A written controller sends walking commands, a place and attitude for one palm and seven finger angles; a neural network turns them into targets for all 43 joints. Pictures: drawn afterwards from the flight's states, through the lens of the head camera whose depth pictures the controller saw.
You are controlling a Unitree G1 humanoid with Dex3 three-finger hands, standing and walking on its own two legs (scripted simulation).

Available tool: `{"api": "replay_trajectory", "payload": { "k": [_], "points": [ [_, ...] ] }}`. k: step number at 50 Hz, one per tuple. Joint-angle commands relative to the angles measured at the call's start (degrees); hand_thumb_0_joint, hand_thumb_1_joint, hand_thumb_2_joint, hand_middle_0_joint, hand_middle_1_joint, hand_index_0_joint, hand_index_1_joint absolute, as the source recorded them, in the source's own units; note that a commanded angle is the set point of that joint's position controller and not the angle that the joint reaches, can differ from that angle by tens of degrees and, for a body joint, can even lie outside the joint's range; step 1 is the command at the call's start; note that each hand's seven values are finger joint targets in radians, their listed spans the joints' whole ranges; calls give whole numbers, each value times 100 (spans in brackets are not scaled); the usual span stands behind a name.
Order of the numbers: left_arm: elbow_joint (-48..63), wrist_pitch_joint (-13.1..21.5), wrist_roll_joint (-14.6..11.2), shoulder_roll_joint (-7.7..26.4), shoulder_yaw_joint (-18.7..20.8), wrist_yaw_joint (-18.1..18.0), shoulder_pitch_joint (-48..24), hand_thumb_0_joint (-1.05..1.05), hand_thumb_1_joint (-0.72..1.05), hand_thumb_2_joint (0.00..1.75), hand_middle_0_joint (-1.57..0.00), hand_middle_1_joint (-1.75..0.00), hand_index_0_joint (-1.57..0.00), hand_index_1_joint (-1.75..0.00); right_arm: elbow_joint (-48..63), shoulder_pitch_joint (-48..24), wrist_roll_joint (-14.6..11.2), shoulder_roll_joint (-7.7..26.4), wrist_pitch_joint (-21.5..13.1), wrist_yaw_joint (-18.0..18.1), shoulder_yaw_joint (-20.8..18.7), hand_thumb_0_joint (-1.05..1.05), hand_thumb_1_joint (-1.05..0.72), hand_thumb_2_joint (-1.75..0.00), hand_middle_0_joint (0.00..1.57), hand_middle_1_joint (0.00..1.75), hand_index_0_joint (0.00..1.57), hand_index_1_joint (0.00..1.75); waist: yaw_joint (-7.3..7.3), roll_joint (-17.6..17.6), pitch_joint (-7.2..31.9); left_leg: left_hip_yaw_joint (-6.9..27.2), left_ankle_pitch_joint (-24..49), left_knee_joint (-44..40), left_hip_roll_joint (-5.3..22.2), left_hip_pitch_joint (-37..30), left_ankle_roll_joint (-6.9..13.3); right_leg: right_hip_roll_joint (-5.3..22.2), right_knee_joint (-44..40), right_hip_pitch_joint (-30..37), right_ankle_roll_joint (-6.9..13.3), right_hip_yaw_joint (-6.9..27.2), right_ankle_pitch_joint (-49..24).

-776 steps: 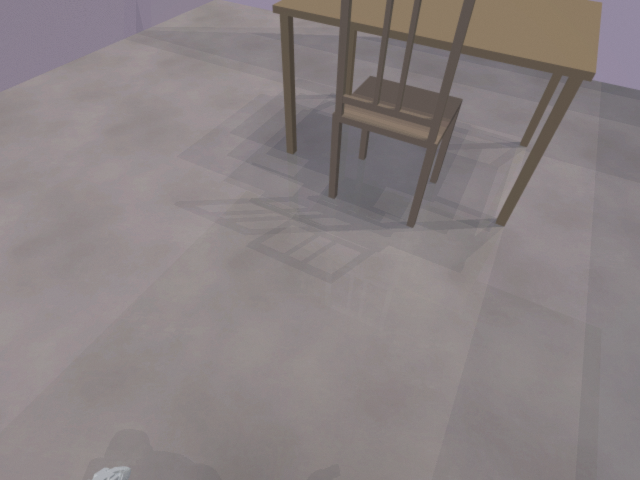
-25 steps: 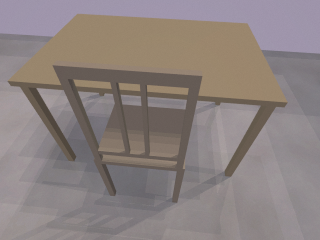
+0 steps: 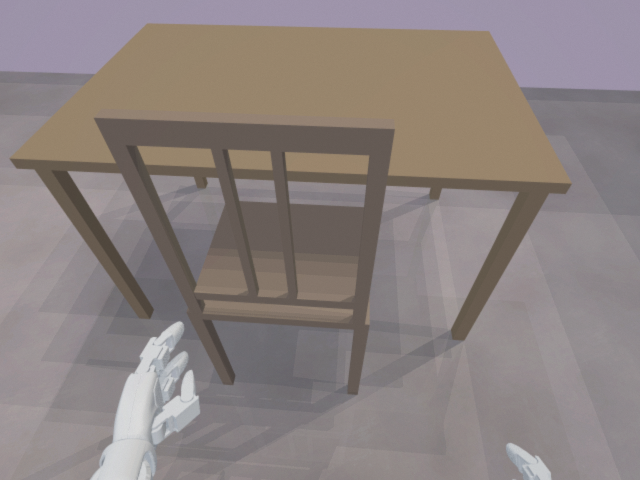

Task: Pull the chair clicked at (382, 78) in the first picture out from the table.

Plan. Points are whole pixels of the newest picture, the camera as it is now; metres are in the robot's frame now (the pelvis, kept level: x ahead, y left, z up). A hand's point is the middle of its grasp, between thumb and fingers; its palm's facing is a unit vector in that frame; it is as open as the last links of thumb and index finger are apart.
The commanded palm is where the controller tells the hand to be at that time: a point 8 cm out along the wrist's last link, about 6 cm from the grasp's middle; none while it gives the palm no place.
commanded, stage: raise the hand toward the chair's back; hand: left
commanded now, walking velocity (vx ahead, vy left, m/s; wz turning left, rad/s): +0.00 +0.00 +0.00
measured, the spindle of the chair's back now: (240, 233) +0.53 +0.16 -0.04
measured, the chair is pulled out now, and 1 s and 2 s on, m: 0.00 0.00 0.00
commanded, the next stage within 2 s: aim the fingers beside a spindle in 1.86 s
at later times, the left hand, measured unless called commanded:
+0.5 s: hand (207, 423) +0.21 +0.15 -0.04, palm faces -0.14 -0.99 -0.06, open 12.0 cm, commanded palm +0.16 +0.22 -0.04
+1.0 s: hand (177, 407) +0.22 +0.19 -0.03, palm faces -0.06 -1.00 -0.07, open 16.1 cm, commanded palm +0.20 +0.25 -0.03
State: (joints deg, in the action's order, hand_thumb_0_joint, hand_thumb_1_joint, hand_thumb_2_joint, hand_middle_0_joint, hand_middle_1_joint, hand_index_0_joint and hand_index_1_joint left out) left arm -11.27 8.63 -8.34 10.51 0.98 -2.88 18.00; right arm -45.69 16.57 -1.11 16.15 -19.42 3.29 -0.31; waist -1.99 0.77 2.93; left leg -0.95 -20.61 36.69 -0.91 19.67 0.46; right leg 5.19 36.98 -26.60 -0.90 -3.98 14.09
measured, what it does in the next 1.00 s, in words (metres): lowers itself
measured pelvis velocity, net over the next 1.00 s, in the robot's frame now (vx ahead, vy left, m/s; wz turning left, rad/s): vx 0.00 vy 0.00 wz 0.01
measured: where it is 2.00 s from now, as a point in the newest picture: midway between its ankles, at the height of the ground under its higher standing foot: outside the picture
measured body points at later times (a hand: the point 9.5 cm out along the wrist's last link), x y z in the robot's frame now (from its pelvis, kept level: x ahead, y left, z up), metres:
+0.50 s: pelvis -0.02 -0.01 -0.10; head +0.08 -0.01 +0.34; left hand +0.21 +0.21 -0.03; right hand +0.21 -0.20 -0.18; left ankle -0.02 +0.12 -0.72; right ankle +0.05 -0.13 -0.72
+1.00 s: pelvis +0.00 +0.00 -0.07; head +0.08 +0.02 +0.37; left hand +0.22 +0.24 -0.02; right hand +0.20 -0.24 -0.13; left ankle -0.02 +0.12 -0.72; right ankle +0.05 -0.13 -0.72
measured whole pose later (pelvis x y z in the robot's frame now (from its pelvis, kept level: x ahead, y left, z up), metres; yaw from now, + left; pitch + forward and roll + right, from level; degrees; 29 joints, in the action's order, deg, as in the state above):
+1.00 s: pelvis +0.00 +0.00 -0.07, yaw +0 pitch +16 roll -2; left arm 6.3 18.8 -13.9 15.2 9.9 15.4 24.1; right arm -29.2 11.1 -2.0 13.0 -13.8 3.0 -1.3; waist -1.3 0.2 8.0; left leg 1.9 -34.9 67.8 1.0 48.9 0.1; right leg 4.4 63.0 -53.6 -0.8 -5.4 25.2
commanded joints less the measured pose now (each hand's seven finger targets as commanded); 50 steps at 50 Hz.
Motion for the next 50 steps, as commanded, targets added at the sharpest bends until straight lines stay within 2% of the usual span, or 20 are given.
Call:
{"api": "replay_trajectory", "payload": {
  "k": [1,4,7,10,12,14,16,19,22,24,27,29,33,34,37,39,42,44,47,50],
  "points": [
    [45,1608,-384,-152,439,1114,1631,0,60,77,-17,-25,-17,-25,1542,-628,115,606,-462,-369,-428,0,-90,-90,20,30,20,30,627,-1064,300,48,-166,449,-123,1789,-174,-302,365,-433,317,25,1380],
    [-50,2799,-371,750,1553,1898,1718,0,53,74,-16,-24,-16,-24,1882,-955,125,599,-275,-650,-542,0,-90,-90,20,30,20,30,793,-136,869,-81,15,1340,-163,2661,-224,-225,1368,-708,496,282,710],
    [937,2774,-263,455,1052,1939,1446,0,46,71,-16,-23,-16,-23,2509,-1333,39,557,29,-715,-585,0,-90,-90,20,30,20,30,790,8,926,-226,-410,1699,-218,3182,-69,-240,1709,-1173,455,420,981],
    [2466,2623,-366,738,1074,1705,525,0,39,68,-15,-22,-15,-22,2874,-1208,2,548,125,-562,-584,0,-90,-90,20,30,20,30,546,409,1476,-106,-604,1929,-132,3097,30,-265,1688,-1342,404,635,1430],
    [3237,2670,-474,699,974,1573,275,0,34,66,-14,-21,-14,-21,2817,-906,20,448,136,-420,-523,0,-90,-90,20,30,20,30,304,651,1832,14,-196,2145,-71,2821,64,-315,1837,-1314,366,579,953],
    [3872,2822,-506,703,787,1568,-403,0,29,64,-14,-20,-14,-20,2623,-715,55,485,115,-277,-438,0,-90,-90,20,30,20,30,-55,386,2124,155,70,2501,2,2705,114,-385,2026,-1560,292,518,614],
    [3449,2857,-527,390,438,1786,-180,0,25,62,-13,-20,-13,-20,2322,-627,51,488,20,-174,-382,0,-90,-90,20,30,20,30,-149,211,1968,263,312,2670,74,2761,121,-406,2158,-1768,273,385,391],
    [2826,2529,-565,409,280,2267,-258,0,18,59,-13,-19,-13,-19,2138,-648,3,568,-65,-63,-326,0,-90,-90,20,30,20,30,-321,33,1780,321,154,2873,94,3003,135,-416,2159,-1967,224,321,532],
    [2175,1690,-587,696,711,2549,433,0,11,56,-12,-18,-12,-18,2245,-806,-116,551,43,12,-386,0,-90,-90,20,30,20,30,-68,-497,1993,316,-70,2627,32,3299,91,-350,1993,-1521,173,309,801],
    [1909,1075,-668,1026,1308,2597,942,0,6,54,-12,-17,-12,-17,2410,-1040,-182,510,193,18,-420,0,-90,-90,20,30,20,30,288,-467,2229,262,123,2428,-32,3285,65,-318,1954,-1011,208,334,648],
    [2834,774,-935,1102,1732,2321,961,0,-1,51,-11,-16,-11,-16,2664,-1194,-167,322,308,-4,-432,0,-90,-90,20,30,20,30,560,-416,2756,262,626,2258,-72,3055,14,-245,2004,-427,204,338,-22],
    [3033,871,-1006,1035,1857,1965,1110,0,-6,49,-10,-15,-10,-15,2667,-1175,-143,187,324,-26,-420,0,-90,-90,20,30,20,30,650,-328,2609,294,809,2168,-45,2951,-13,-299,2026,-431,245,247,-199],
    [2929,1430,-741,705,1350,1556,687,0,-15,45,-10,-14,-10,-14,2445,-854,-38,228,277,-64,-413,0,-90,-90,20,30,20,30,245,-298,1811,345,526,2231,40,3062,-12,-315,2036,-1306,239,116,294],
    [2866,1556,-643,583,1147,1566,558,0,-17,44,-9,-13,-9,-13,2437,-845,-49,255,264,-69,-401,0,-90,-90,20,30,20,30,160,-231,1547,359,290,2208,50,3118,4,-335,2008,-1561,242,86,675],
    [2664,1761,-512,642,827,1821,446,0,-24,41,-9,-12,-9,-12,2377,-666,-71,460,185,-38,-398,0,-90,-90,20,30,20,30,-42,4,1448,366,-158,2217,53,3017,23,-308,1938,-1946,245,76,1176],
    [2758,1756,-495,837,832,2022,307,0,-29,39,-8,-11,-8,-11,2418,-634,-102,544,126,2,-401,0,-90,-90,20,30,20,30,-51,149,1592,406,-182,2158,54,2878,39,-309,1950,-1915,255,70,1183],
    [3070,1650,-568,1200,1197,2095,399,0,-36,36,-7,-10,-7,-10,2454,-586,-103,571,100,31,-419,0,-90,-90,20,30,20,30,123,492,2038,430,347,2008,45,2433,9,-317,1967,-1561,271,21,683],
    [3119,1548,-630,1418,1615,1948,557,0,-41,34,-7,-9,-7,-9,2460,-598,-101,546,177,33,-447,0,-90,-90,20,30,20,30,251,475,2227,445,813,1940,53,2249,-36,-357,2014,-1281,283,-56,304],
    [3178,1459,-742,1129,1570,1705,590,0,-48,31,-6,-8,-6,-8,2487,-657,-91,439,291,2,-422,0,-90,-90,20,30,20,30,260,532,2005,436,1064,1856,62,2124,-93,-364,1976,-1255,266,-140,69],
    [2737,1344,-646,937,1388,1611,511,0,-50,30,-6,-8,-6,-8,2483,-671,-81,448,383,-23,-377,0,-90,-90,20,30,20,30,131,323,1523,426,843,1808,81,2333,-92,-377,1893,-1430,255,-190,218]
  ]
}}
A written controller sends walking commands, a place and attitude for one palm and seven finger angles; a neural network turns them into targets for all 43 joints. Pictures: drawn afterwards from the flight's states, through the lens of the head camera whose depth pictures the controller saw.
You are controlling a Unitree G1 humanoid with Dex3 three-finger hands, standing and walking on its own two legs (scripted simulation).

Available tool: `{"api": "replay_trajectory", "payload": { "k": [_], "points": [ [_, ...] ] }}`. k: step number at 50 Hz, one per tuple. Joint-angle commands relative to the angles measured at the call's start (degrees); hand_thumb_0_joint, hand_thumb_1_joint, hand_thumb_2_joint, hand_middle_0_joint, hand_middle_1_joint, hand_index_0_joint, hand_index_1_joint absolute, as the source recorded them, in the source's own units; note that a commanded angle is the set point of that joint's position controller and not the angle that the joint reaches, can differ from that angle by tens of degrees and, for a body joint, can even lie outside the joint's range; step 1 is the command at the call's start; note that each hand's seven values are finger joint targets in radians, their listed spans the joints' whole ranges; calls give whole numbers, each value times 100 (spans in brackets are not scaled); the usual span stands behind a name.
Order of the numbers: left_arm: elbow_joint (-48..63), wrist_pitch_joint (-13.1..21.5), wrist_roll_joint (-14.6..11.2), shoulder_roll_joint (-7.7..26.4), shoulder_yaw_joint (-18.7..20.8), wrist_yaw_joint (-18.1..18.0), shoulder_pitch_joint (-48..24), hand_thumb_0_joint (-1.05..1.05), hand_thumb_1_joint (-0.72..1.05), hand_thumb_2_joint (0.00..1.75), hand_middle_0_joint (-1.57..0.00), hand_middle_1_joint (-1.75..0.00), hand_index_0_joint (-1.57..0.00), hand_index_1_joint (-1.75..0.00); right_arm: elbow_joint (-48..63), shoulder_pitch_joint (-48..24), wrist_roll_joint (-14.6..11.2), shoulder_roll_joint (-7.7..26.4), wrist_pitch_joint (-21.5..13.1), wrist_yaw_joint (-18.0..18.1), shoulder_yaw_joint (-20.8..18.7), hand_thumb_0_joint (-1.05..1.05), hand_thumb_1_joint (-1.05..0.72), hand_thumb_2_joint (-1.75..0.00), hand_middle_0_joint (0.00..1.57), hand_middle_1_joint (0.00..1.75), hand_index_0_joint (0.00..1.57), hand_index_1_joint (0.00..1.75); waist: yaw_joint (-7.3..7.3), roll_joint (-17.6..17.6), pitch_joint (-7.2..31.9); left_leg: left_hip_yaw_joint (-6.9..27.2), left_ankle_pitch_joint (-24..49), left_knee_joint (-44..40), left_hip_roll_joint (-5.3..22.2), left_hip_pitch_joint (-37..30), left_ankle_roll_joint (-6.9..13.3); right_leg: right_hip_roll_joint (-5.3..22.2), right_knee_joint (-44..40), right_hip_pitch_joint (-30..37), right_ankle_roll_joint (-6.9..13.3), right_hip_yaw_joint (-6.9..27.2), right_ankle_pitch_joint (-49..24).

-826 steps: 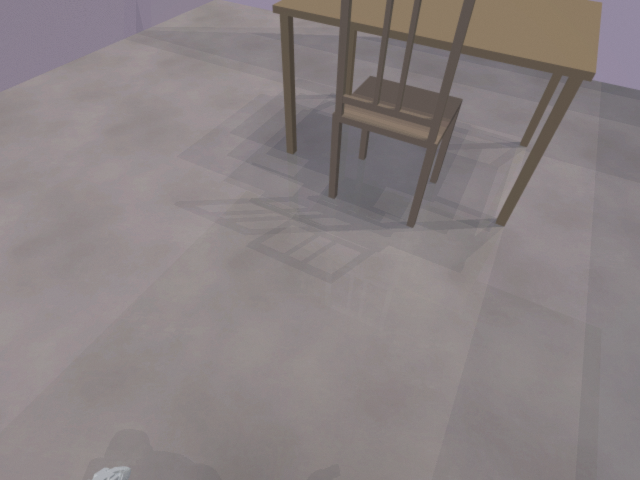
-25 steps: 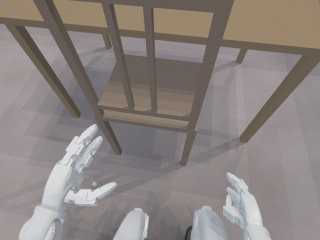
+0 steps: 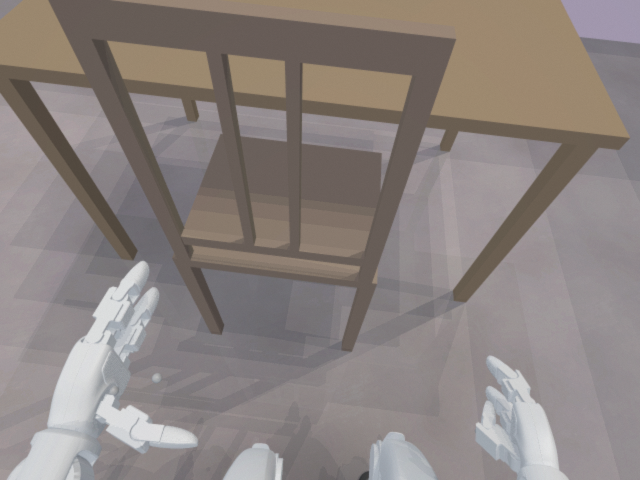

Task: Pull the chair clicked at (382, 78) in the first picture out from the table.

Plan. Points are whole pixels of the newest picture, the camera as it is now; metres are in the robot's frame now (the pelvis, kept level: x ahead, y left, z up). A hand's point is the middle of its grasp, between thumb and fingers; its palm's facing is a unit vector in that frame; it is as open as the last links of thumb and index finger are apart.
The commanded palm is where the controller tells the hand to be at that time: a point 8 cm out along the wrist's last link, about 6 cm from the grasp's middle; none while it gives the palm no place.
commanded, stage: raise the hand toward the chair's back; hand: left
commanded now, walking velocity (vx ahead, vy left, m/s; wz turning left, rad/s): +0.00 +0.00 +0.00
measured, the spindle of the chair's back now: (238, 170) +0.53 +0.15 +0.03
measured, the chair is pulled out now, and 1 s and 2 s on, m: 0.00 0.00 0.00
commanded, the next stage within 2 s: aim the fingers beside a spindle in 0.86 s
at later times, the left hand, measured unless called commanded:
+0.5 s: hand (147, 341) +0.26 +0.20 +0.05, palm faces -0.06 -0.99 -0.08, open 16.9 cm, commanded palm +0.23 +0.26 +0.06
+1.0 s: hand (151, 345) +0.25 +0.20 +0.05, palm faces -0.06 -1.00 -0.07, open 16.9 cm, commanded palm +0.24 +0.25 +0.05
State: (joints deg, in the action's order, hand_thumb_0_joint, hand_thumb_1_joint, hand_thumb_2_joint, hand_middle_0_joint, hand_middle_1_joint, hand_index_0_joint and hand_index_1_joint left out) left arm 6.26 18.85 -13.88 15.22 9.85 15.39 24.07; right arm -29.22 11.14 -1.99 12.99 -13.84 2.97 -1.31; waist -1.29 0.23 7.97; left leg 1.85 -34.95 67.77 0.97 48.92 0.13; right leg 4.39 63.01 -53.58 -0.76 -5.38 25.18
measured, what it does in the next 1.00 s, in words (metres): stands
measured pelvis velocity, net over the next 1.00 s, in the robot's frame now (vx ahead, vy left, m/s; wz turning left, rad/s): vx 0.01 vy -0.01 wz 0.00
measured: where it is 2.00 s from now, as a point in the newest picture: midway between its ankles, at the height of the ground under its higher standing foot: outside the picture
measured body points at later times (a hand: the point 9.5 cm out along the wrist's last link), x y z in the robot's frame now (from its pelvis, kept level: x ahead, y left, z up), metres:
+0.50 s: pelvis +0.01 +0.00 +0.01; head +0.09 +0.00 +0.45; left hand +0.25 +0.26 +0.06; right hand +0.18 -0.26 -0.07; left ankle -0.02 +0.11 -0.65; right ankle +0.05 -0.14 -0.65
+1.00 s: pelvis +0.01 -0.01 +0.01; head +0.09 +0.00 +0.46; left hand +0.25 +0.25 +0.06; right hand +0.19 -0.25 -0.07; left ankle -0.02 +0.11 -0.65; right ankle +0.05 -0.14 -0.65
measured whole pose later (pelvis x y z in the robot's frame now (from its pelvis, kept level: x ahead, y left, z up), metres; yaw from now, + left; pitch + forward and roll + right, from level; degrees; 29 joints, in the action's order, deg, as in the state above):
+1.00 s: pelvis +0.01 -0.01 +0.01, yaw +0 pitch +17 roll -2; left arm -4.7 19.7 -16.7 15.6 14.5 21.2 15.9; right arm -30.8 13.0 -1.5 14.1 -13.4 2.6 0.4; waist -1.0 1.6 8.1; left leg 1.8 -33.5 63.1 1.1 46.2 -0.4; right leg 4.1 59.5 -51.3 -0.4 -5.4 24.5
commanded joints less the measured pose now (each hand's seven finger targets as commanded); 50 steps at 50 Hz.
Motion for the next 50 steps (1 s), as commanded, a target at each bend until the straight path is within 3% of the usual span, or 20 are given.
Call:
{"api": "replay_trajectory", "payload": {
  "k": [1,5,9,13,20,24,28,32,37,42,45,48,50],
  "points": [
    [886,302,-64,476,448,-178,-259,0,-50,30,-6,-8,-6,-8,820,-115,14,788,-171,10,-269,0,-90,-90,20,30,20,30,-6,261,932,135,2085,-1278,-102,-499,-43,-292,-745,1191,230,-28,-787],
    [504,198,-5,585,363,178,-565,0,-50,30,-6,-8,-6,-8,849,-9,9,907,-196,31,-233,0,-90,-90,20,30,20,30,-87,139,988,97,1851,-1265,-116,-423,-12,-274,-833,1184,224,56,-673],
    [619,200,-196,973,777,419,-909,0,-50,30,-6,-8,-6,-8,844,29,5,955,-266,75,-205,0,-90,-90,20,30,20,30,4,185,1333,113,2013,-1265,-136,-559,-14,-288,-853,1463,240,124,-838],
    [787,364,-316,1022,1009,356,-983,0,-50,30,-6,-8,-6,-8,773,80,25,897,-297,71,-199,0,-90,-90,20,30,20,30,111,379,1609,125,2577,-1294,-123,-820,-74,-279,-794,1698,262,96,-1304],
    [61,188,-281,822,840,473,-979,0,-50,30,-6,-8,-6,-8,663,106,2,968,-249,38,-230,0,-90,-90,20,30,20,30,-23,145,1292,60,2374,-1340,-134,-605,-31,-265,-935,1649,228,103,-1264],
    [137,80,-331,933,890,626,-966,0,-50,30,-6,-8,-6,-8,728,100,-13,1016,-271,33,-253,0,-90,-90,20,30,20,30,24,228,1412,38,2383,-1409,-150,-671,-19,-253,-1004,1836,241,147,-1326],
    [357,279,-399,1054,1111,508,-1009,0,-50,30,-6,-8,-6,-8,736,144,29,967,-283,27,-273,0,-90,-90,20,30,20,30,81,33,1579,31,2509,-1377,-149,-669,-22,-255,-989,2018,242,188,-1509],
    [252,503,-369,944,1048,362,-1084,0,-50,30,-6,-8,-6,-8,646,158,42,917,-269,0,-250,0,-90,-90,20,30,20,30,44,261,1383,6,2387,-1353,-153,-599,-30,-265,-963,1837,252,187,-1367],
    [46,452,-290,873,857,503,-1084,0,-50,30,-6,-8,-6,-8,665,139,18,969,-253,-3,-256,0,-90,-90,20,30,20,30,-5,312,1356,-29,2199,-1357,-158,-550,3,-250,-1021,1794,235,232,-1213],
    [147,374,-352,1008,969,596,-1175,0,-50,30,-6,-8,-6,-8,705,115,14,974,-226,17,-237,0,-90,-90,20,30,20,30,-7,139,1479,-11,2254,-1383,-162,-597,30,-268,-1062,1929,220,230,-1299],
    [215,444,-411,1013,1055,552,-1182,0,-50,30,-6,-8,-6,-8,682,110,36,935,-238,23,-221,0,-90,-90,20,30,20,30,19,271,1520,-1,2393,-1366,-163,-670,14,-276,-1019,1927,229,216,-1435],
    [47,501,-420,895,986,526,-1222,0,-50,30,-6,-8,-6,-8,655,82,35,928,-242,17,-214,0,-90,-90,20,30,20,30,-7,112,1338,1,2195,-1363,-157,-521,6,-274,-1028,1836,219,208,-1238],
    [-140,494,-369,768,793,536,-1480,0,-50,30,-6,-8,-6,-8,617,110,38,950,-239,14,-182,0,-90,-90,20,30,20,30,-101,101,1202,3,2057,-1322,-162,-444,15,-275,-1007,1644,211,195,-1099]
  ]
}}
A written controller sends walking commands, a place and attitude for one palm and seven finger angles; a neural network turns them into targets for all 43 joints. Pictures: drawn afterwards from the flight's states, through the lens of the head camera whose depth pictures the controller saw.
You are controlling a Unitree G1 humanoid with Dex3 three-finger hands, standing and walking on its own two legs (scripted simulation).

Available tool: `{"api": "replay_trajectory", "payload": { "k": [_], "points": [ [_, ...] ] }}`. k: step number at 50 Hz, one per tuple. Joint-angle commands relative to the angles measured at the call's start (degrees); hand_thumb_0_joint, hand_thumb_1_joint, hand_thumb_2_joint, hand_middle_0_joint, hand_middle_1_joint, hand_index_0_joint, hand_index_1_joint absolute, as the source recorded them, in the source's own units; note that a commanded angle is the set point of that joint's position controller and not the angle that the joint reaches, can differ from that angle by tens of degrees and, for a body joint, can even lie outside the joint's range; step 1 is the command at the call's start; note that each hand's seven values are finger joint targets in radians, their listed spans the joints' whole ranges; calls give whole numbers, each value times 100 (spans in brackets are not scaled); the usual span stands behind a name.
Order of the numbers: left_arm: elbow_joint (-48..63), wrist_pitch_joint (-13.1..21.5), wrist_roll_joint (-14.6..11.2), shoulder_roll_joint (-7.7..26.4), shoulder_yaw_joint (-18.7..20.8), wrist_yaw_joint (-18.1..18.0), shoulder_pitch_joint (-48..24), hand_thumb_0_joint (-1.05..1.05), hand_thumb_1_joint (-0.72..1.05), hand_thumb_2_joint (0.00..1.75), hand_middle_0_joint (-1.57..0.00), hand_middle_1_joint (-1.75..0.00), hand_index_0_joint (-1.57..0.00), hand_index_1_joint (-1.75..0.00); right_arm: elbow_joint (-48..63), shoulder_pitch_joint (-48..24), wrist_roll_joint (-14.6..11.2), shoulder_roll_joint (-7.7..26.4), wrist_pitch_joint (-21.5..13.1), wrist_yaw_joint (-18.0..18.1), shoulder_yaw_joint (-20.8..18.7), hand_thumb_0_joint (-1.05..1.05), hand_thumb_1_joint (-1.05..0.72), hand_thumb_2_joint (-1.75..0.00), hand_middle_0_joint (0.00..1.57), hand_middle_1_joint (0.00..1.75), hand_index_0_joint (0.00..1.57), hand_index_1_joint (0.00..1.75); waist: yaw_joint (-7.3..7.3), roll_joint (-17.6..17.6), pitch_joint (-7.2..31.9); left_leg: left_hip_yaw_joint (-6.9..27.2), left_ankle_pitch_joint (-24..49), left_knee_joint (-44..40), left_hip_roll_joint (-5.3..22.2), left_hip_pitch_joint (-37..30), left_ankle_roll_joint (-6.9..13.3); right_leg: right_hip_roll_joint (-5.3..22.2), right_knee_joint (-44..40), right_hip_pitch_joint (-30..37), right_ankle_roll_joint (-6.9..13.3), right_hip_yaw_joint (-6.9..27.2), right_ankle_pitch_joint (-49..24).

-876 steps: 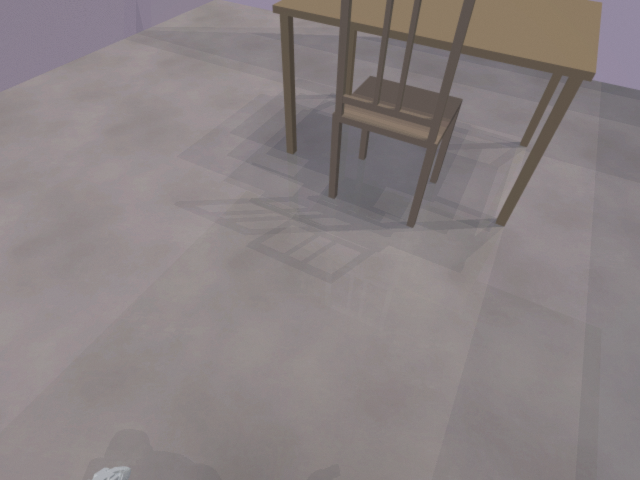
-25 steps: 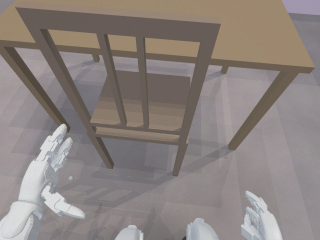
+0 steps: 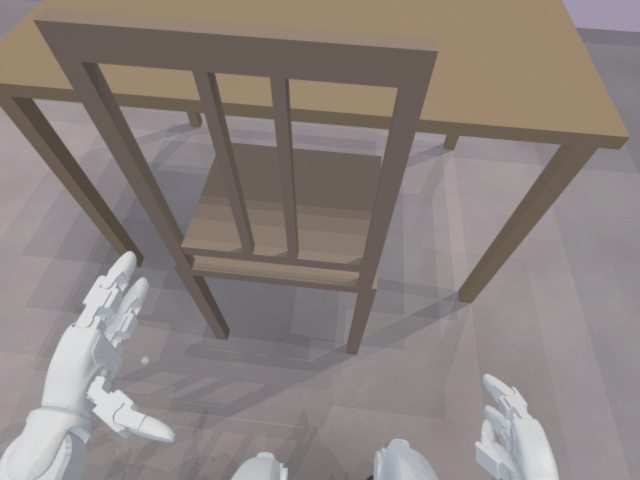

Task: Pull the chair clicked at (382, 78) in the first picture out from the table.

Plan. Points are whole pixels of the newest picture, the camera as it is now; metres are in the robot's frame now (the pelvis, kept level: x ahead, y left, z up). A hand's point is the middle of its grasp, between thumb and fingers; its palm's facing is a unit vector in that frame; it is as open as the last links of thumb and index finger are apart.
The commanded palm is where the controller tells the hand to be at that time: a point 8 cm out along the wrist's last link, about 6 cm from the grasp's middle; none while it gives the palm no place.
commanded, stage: aim the fingers beside a spindle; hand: left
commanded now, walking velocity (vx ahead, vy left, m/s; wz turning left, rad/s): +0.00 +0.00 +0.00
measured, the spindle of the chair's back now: (232, 182) +0.52 +0.16 +0.02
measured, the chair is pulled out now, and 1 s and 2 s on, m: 0.00 0.00 0.00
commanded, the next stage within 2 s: none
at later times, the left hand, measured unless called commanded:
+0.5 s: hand (187, 319) +0.30 +0.18 +0.02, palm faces -0.10 -0.99 -0.05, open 16.9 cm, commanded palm +0.28 +0.23 +0.02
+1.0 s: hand (222, 295) +0.34 +0.15 +0.00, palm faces -0.10 -0.99 -0.05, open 16.9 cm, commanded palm +0.32 +0.21 +0.00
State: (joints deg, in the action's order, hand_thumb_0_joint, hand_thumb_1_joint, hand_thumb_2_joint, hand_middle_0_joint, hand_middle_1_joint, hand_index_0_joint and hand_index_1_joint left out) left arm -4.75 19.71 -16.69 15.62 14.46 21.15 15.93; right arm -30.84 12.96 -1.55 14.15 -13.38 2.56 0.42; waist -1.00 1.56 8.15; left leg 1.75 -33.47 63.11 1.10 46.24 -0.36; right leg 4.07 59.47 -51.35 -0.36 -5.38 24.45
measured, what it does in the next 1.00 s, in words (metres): stands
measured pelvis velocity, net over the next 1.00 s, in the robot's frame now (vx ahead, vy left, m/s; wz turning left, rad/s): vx -0.01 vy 0.00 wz -0.01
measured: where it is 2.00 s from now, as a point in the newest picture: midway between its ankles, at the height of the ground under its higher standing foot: outside the picture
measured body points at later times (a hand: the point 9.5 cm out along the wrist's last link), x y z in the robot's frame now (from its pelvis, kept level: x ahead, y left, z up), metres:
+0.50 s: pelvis -0.01 +0.00 -0.01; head +0.09 +0.00 +0.43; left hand +0.30 +0.23 +0.02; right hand +0.15 -0.25 -0.10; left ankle -0.03 +0.12 -0.66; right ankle +0.04 -0.13 -0.66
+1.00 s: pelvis -0.01 +0.00 -0.02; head +0.10 -0.01 +0.41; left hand +0.34 +0.20 +0.01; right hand +0.13 -0.26 -0.13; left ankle -0.03 +0.12 -0.66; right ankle +0.04 -0.13 -0.66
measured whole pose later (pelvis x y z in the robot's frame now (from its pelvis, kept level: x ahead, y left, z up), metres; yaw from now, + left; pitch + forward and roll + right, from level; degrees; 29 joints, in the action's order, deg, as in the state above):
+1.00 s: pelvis -0.01 +0.00 -0.02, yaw +0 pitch +22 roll +0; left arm -23.6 21.4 -10.0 12.9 10.6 13.8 -9.6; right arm -32.3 13.4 -0.4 14.6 -8.6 0.8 0.1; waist -3.0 1.3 9.0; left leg 0.5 -34.3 68.3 0.7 56.1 -0.6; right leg 4.4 65.7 -62.4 0.0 -3.7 25.3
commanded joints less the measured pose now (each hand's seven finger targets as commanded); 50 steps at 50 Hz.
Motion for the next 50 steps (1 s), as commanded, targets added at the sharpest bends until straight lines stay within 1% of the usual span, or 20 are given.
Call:
{"api": "replay_trajectory", "payload": {
  "k": [1,3,7,8,9,12,14,17,19,23,28,33,35,36,37,41,43,44,47,50],
  "points": [
    [903,413,-52,763,354,-28,-719,0,-50,30,-6,-8,-6,-8,752,-49,-4,862,-294,59,-375,0,-90,-90,20,30,20,30,-116,30,1238,22,1959,-832,-163,-202,54,-241,-597,1366,181,186,-1057],
    [853,380,-2,564,41,21,-897,0,-50,30,-6,-8,-6,-8,764,-38,-8,877,-317,56,-360,0,-90,-90,20,30,20,30,-178,66,1221,31,1902,-825,-169,-222,57,-230,-595,1237,166,180,-979],
    [967,367,84,660,-11,-16,-1298,0,-50,30,-6,-8,-6,-8,771,6,6,908,-338,59,-362,0,-90,-90,20,30,20,30,-147,141,1496,79,1979,-812,-166,-316,42,-223,-511,1236,177,180,-992],
    [1033,364,100,697,15,-62,-1328,0,-50,30,-6,-8,-6,-8,782,13,17,898,-339,50,-363,0,-90,-90,20,30,20,30,-114,243,1596,71,2015,-815,-172,-363,38,-218,-504,1239,180,179,-986],
    [974,355,142,847,125,-136,-1446,0,-50,30,-6,-8,-6,-8,747,23,20,915,-332,54,-353,0,-90,-90,20,30,20,30,-126,219,1521,91,2032,-805,-160,-321,30,-231,-482,1198,194,169,-978],
    [855,399,181,771,188,-318,-1465,0,-50,30,-6,-8,-6,-8,765,34,46,861,-290,28,-352,0,-90,-90,20,30,20,30,-58,133,1630,71,2116,-809,-166,-255,14,-218,-426,1248,188,164,-1069],
    [625,399,213,936,376,-421,-1622,0,-50,30,-6,-8,-6,-8,728,48,41,878,-226,24,-349,0,-90,-90,20,30,20,30,-46,17,1596,60,2043,-791,-165,-85,16,-229,-409,1277,201,181,-1038],
    [452,359,291,676,97,-454,-1866,0,-50,30,-6,-8,-6,-8,742,32,39,858,-170,-12,-340,0,-90,-90,20,30,20,30,-80,240,1620,27,2032,-795,-170,-102,-2,-204,-364,1136,199,188,-1017],
    [201,285,300,615,30,-434,-1991,0,-50,30,-6,-8,-6,-8,736,85,39,882,-135,-18,-351,0,-90,-90,20,30,20,30,-155,-3,1618,20,1973,-763,-152,-38,25,-217,-399,1093,178,195,-1008],
    [268,330,278,704,72,-352,-2159,0,-50,30,-6,-8,-6,-8,723,151,39,900,-107,-18,-383,0,-90,-90,20,30,20,30,-115,1,2002,-5,2157,-714,-152,-66,28,-188,-347,1325,184,257,-1288],
    [89,417,281,700,82,-421,-2552,0,-50,30,-6,-8,-6,-8,659,190,63,896,-54,-28,-378,0,-90,-90,20,30,20,30,-175,-119,1888,7,2142,-639,-143,97,25,-189,-283,1219,178,274,-1335],
    [-245,507,400,717,102,-542,-2930,0,-50,30,-6,-8,-6,-8,574,238,73,892,4,-39,-390,0,-90,-90,20,30,20,30,-184,-20,1887,-4,2039,-575,-149,175,27,-178,-209,1048,186,290,-1185],
    [-198,545,432,709,61,-546,-3045,0,-50,30,-6,-8,-6,-8,566,291,90,889,20,-55,-402,0,-90,-90,20,30,20,30,-173,86,2121,-4,2250,-533,-151,51,26,-179,-157,1089,192,306,-1372],
    [-167,548,442,604,-49,-534,-3003,0,-50,30,-6,-8,-6,-8,582,282,96,873,32,-69,-402,0,-90,-90,20,30,20,30,-149,197,2213,3,2402,-538,-148,-34,6,-170,-115,1116,203,296,-1480],
    [-131,545,456,484,-207,-526,-3069,0,-50,30,-6,-8,-6,-8,580,286,90,858,42,-83,-408,0,-90,-90,20,30,20,30,-198,224,2244,6,2472,-518,-140,-111,2,-164,-121,1058,192,292,-1514],
    [-405,518,490,557,-129,-616,-3332,0,-50,30,-6,-8,-6,-8,535,305,90,892,122,-89,-413,0,-90,-90,20,30,20,30,-225,-82,2207,10,2227,-466,-140,150,25,-172,-89,1053,179,308,-1416],
    [-543,511,522,533,-102,-675,-3334,0,-50,30,-6,-8,-6,-8,531,319,91,874,167,-102,-418,0,-90,-90,20,30,20,30,-224,-118,2186,-41,2175,-422,-154,252,41,-166,-85,1075,173,336,-1465],
    [-587,530,552,673,19,-722,-3455,0,-50,30,-6,-8,-6,-8,535,320,98,896,192,-96,-408,0,-90,-90,20,30,20,30,-216,-137,2176,-24,2145,-416,-155,321,39,-173,-48,1064,186,327,-1445],
    [-710,570,573,622,30,-797,-3630,0,-50,30,-6,-8,-6,-8,530,301,106,861,260,-120,-405,0,-90,-90,20,30,20,30,-225,-202,2167,-71,2056,-367,-168,452,49,-160,-33,1104,175,375,-1464],
    [-707,649,612,703,80,-830,-3830,0,-50,30,-6,-8,-6,-8,533,345,117,851,315,-128,-401,0,-90,-90,20,30,20,30,-220,-130,2409,-92,2128,-316,-184,483,63,-162,10,1265,189,424,-1619]
  ]
}}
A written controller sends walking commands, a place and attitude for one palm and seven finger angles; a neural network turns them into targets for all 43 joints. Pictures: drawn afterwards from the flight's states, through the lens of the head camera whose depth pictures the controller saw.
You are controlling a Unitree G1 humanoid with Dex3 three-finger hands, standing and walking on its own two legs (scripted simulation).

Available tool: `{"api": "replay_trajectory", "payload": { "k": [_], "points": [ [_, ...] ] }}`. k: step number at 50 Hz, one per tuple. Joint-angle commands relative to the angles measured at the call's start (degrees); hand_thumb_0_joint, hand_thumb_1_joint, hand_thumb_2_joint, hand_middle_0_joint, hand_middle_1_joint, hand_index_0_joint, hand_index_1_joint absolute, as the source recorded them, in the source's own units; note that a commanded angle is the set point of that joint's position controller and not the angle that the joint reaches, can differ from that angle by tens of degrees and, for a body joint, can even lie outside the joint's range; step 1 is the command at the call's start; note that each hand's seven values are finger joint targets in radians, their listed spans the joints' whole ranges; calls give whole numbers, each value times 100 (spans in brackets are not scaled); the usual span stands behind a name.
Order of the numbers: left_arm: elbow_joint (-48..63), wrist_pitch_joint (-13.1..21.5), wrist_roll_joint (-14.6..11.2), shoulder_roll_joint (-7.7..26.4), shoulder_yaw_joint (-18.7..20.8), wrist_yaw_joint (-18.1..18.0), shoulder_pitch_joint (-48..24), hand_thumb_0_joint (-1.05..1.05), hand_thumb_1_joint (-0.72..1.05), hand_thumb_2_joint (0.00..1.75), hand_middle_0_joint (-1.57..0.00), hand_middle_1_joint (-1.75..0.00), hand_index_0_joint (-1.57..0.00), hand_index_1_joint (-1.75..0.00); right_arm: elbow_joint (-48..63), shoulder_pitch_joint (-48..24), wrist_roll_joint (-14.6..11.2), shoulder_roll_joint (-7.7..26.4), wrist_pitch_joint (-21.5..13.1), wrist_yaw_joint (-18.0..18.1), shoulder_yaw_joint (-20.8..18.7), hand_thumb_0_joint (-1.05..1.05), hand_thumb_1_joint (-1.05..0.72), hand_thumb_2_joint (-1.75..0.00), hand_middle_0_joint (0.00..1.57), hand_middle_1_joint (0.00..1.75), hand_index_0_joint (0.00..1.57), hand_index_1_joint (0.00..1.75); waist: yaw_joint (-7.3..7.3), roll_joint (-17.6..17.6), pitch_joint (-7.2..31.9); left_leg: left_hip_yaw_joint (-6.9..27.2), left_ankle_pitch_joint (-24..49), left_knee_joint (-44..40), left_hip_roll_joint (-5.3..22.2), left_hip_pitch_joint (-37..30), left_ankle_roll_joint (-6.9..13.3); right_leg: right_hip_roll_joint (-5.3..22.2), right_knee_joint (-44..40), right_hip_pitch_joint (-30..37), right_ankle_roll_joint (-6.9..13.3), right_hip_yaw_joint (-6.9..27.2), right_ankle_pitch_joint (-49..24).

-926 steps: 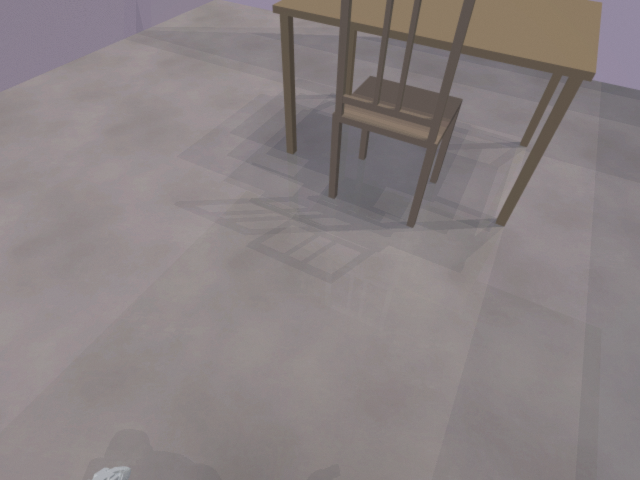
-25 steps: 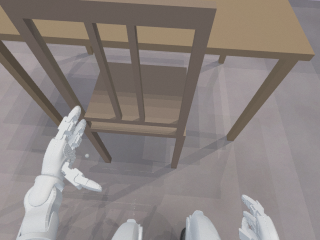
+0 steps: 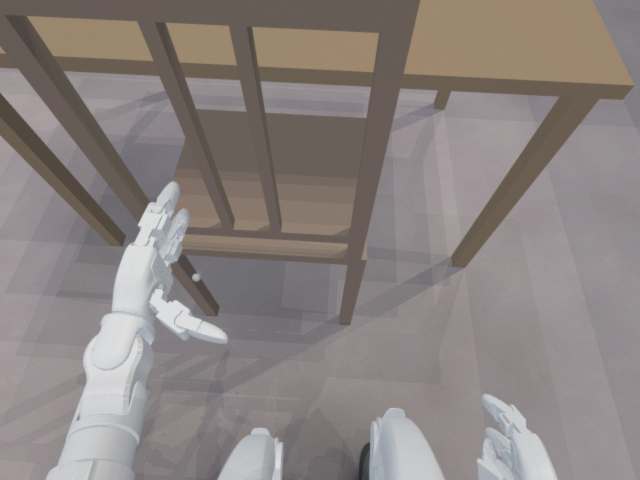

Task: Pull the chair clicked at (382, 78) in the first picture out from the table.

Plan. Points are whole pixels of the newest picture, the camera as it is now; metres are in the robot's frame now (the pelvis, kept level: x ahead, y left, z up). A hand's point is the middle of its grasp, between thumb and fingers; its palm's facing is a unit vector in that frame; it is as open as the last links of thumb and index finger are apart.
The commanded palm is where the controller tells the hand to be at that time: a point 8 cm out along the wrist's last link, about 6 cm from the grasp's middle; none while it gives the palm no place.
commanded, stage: aim the fingers beside a spindle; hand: left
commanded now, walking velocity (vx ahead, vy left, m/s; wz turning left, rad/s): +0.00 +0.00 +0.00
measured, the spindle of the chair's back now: (201, 152) +0.53 +0.17 +0.04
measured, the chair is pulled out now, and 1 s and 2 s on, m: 0.00 0.00 0.00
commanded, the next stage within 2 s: push the fingers through the gap in 1.02 s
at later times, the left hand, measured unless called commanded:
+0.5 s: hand (210, 250) +0.40 +0.15 +0.01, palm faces -0.10 -0.99 -0.06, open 16.9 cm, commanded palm +0.37 +0.20 +0.01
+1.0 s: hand (208, 261) +0.38 +0.15 +0.00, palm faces -0.09 -0.99 -0.05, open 16.9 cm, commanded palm +0.36 +0.20 +0.01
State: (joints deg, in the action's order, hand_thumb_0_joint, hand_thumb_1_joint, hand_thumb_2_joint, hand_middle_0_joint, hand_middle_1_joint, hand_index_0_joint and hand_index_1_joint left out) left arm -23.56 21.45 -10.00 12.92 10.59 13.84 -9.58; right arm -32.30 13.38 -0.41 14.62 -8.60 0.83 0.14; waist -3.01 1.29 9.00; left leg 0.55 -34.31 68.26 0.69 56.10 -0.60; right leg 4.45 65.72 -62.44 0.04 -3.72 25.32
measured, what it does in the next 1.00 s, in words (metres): stands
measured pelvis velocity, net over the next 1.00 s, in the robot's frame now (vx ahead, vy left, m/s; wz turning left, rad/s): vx -0.01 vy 0.01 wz -0.01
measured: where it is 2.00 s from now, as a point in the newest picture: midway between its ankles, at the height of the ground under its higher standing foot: outside the picture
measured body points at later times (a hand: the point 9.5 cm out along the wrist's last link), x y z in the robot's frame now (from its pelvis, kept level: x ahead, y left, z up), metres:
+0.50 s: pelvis -0.01 +0.00 -0.02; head +0.12 +0.00 +0.41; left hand +0.40 +0.20 +0.01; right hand +0.09 -0.26 -0.13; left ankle -0.02 +0.13 -0.64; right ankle +0.05 -0.13 -0.64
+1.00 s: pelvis -0.01 +0.01 -0.02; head +0.12 +0.01 +0.42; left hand +0.38 +0.20 +0.00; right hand +0.12 -0.25 -0.13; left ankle -0.02 +0.13 -0.64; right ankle +0.05 -0.13 -0.64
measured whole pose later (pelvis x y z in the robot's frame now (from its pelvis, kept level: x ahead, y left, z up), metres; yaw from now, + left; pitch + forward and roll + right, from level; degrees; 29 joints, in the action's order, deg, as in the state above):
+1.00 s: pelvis -0.01 +0.01 -0.02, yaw +0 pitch +24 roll -1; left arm -35.4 25.0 -7.4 13.4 11.5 11.1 -21.1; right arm -32.5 13.0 0.4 14.9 -4.9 -0.1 0.2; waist -4.7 0.8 9.0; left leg 0.1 -34.7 72.6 0.4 62.1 0.3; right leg 4.7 68.7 -68.1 -0.6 -2.9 24.7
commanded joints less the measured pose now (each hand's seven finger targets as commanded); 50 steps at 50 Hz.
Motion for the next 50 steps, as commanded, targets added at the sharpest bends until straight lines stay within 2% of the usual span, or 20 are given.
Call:
{"api": "replay_trajectory", "payload": {
  "k": [1,3,4,6,9,11,14,16,18,19,21,24,29,33,36,38,43,44,45,50],
  "points": [
    [1077,489,-54,1066,574,-99,-1224,0,-50,30,-6,-8,-6,-8,665,307,5,804,-142,42,-376,0,-90,-90,20,30,20,30,7,-124,2340,3,2193,-800,-145,-428,89,-199,-615,2446,148,303,-1744],
    [1052,525,-58,883,349,-58,-1538,0,-50,30,-6,-8,-6,-8,630,300,0,795,-128,39,-364,0,-90,-90,20,30,20,30,-97,-103,2331,-10,2082,-756,-141,-386,104,-194,-626,2354,131,321,-1681],
    [950,515,-46,890,339,-35,-1598,0,-50,30,-6,-8,-6,-8,628,305,-7,796,-123,46,-363,0,-90,-90,20,30,20,30,-113,-2,2284,-14,2029,-731,-141,-372,107,-205,-625,2267,142,328,-1586],
    [665,510,-57,968,395,-10,-1898,0,-50,30,-6,-8,-6,-8,538,314,-9,833,-96,57,-349,0,-90,-90,20,30,20,30,-184,-110,2137,-18,1799,-700,-140,-200,114,-206,-664,2164,123,347,-1360],
    [487,542,-39,950,343,33,-2265,0,-50,30,-6,-8,-6,-8,510,361,-15,840,-98,78,-355,0,-90,-90,20,30,20,30,-227,-87,2224,-15,1762,-634,-147,-148,132,-209,-623,2095,135,371,-1309],
    [373,562,-38,1084,453,41,-2438,0,-50,30,-6,-8,-6,-8,444,396,-4,864,-93,75,-360,0,-90,-90,20,30,20,30,-187,29,2321,12,1842,-627,-138,-185,108,-196,-555,2052,147,348,-1353],
    [274,582,-10,973,349,-1,-2571,0,-50,30,-6,-8,-6,-8,466,440,15,856,-69,43,-363,0,-90,-90,20,30,20,30,-190,156,2495,26,1993,-597,-149,-270,106,-209,-477,1972,157,327,-1428],
    [46,591,-1,1050,463,-58,-2720,0,-50,30,-6,-8,-6,-8,415,468,35,869,-34,27,-363,0,-90,-90,20,30,20,30,-234,-67,2472,7,1867,-555,-151,-121,116,-215,-496,1980,126,350,-1366],
    [-138,619,63,1159,536,-122,-2959,0,-50,30,-6,-8,-6,-8,401,498,44,871,7,17,-349,0,-90,-90,20,30,20,30,-235,-60,2433,11,1742,-544,-159,47,111,-216,-449,1950,136,354,-1243],
    [-127,643,86,1319,682,-154,-2947,0,-50,30,-6,-8,-6,-8,428,507,45,886,17,19,-355,0,-90,-90,20,30,20,30,-193,-43,2508,14,1758,-530,-156,50,118,-229,-409,1960,149,348,-1245],
    [-57,667,99,1325,723,-176,-2722,0,-50,30,-6,-8,-6,-8,495,519,66,880,61,-23,-359,0,-90,-90,20,30,20,30,-84,55,2705,16,1934,-604,-166,-97,101,-218,-379,2088,167,344,-1410],
    [17,635,77,1138,607,-176,-2424,0,-50,30,-6,-8,-6,-8,601,531,64,869,118,-71,-369,0,-90,-90,20,30,20,30,-63,83,2820,22,2162,-658,-157,-257,92,-231,-368,2113,170,308,-1596],
    [32,605,32,1061,517,-172,-2562,0,-50,30,-6,-8,-6,-8,561,515,28,902,181,-57,-361,0,-90,-90,20,30,20,30,-220,-251,2428,20,1671,-695,-135,-14,124,-249,-515,1941,126,305,-1161],
    [278,756,55,1029,468,-205,-2593,0,-50,30,-6,-8,-6,-8,510,551,54,888,153,-36,-378,0,-90,-90,20,30,20,30,-159,12,2513,49,1807,-720,-134,-254,97,-239,-495,1897,146,291,-1165],
    [419,832,67,915,319,-231,-2557,0,-50,30,-6,-8,-6,-8,486,545,64,880,133,-37,-391,0,-90,-90,20,30,20,30,-187,87,2543,122,2003,-735,-111,-523,68,-244,-472,1772,151,233,-1218],
    [342,796,96,649,60,-237,-2493,0,-50,30,-6,-8,-6,-8,470,535,65,869,140,-56,-388,0,-90,-90,20,30,20,30,-240,78,2418,143,2010,-754,-99,-593,58,-244,-487,1635,150,178,-1154],
    [-308,691,169,866,316,-291,-2608,0,-50,30,-6,-8,-6,-8,427,453,45,911,196,-36,-355,0,-90,-90,20,30,20,30,-253,-179,1969,79,1420,-693,-146,2,93,-239,-500,1498,149,222,-751],
    [-186,740,191,1003,417,-305,-2702,0,-50,30,-6,-8,-6,-8,463,439,48,916,190,-21,-354,0,-90,-90,20,30,20,30,-210,-145,2061,90,1471,-674,-148,-9,96,-238,-435,1519,163,217,-786],
    [-108,764,217,948,350,-301,-2741,0,-50,30,-6,-8,-6,-8,491,427,62,891,196,-37,-349,0,-90,-90,20,30,20,30,-174,121,2185,82,1561,-693,-163,-150,79,-231,-419,1518,174,237,-838],
    [496,881,152,1124,479,-330,-2656,0,-50,30,-6,-8,-6,-8,585,437,101,861,208,-59,-364,0,-90,-90,20,30,20,30,-85,345,2864,130,2443,-613,-126,-664,7,-227,-264,1797,187,227,-1553]
  ]
}}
